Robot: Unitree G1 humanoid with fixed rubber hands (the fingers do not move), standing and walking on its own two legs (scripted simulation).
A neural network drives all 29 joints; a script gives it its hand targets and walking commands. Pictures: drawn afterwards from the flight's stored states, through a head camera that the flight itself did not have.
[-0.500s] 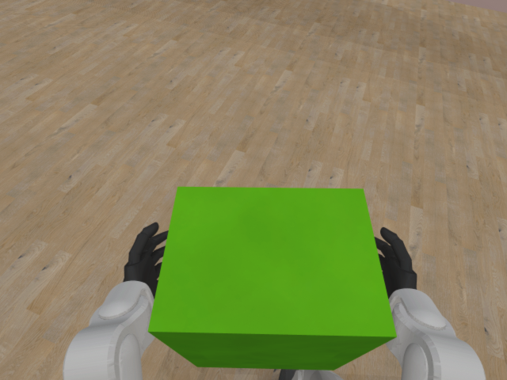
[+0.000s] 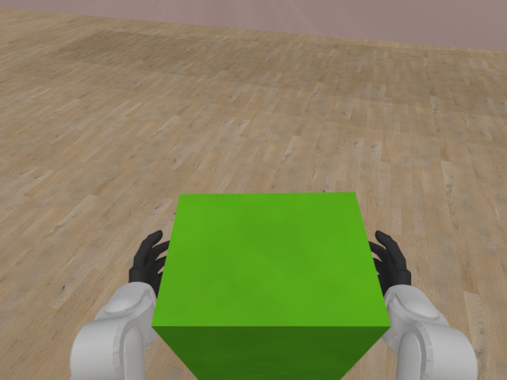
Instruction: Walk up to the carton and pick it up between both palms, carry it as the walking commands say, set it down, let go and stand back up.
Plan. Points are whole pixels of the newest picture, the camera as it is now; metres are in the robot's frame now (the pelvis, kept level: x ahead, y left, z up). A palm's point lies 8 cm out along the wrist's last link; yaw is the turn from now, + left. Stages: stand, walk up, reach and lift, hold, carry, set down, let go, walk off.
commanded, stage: carry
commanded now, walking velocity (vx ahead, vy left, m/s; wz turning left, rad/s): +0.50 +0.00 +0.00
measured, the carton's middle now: (267, 298) +0.25 +0.00 +0.04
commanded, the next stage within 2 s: none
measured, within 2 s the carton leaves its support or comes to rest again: neither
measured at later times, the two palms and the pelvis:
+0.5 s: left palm (180, 151) +0.54 +0.20 +0.10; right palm (333, 154) +0.54 -0.13 +0.10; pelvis +0.32 +0.03 +0.00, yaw +0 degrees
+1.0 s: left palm (185, 95) +0.87 +0.26 +0.07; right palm (295, 93) +0.87 -0.06 +0.08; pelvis +0.63 +0.09 -0.01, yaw -1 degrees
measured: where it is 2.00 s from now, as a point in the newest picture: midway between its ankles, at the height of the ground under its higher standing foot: (247, 209)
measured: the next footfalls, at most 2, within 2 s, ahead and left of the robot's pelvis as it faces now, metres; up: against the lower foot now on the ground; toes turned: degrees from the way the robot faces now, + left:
left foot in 0.02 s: +0.19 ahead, +0.14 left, +0.00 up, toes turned +9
right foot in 0.50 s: +0.44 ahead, -0.07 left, +0.00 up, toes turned -12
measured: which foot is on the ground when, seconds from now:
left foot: up 0.00-0.00, down 0.02-0.56, up 0.58-0.92, down 0.94-1.00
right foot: down 0.00-0.06, up 0.08-0.48, down 0.50-0.98, up 1.00-1.00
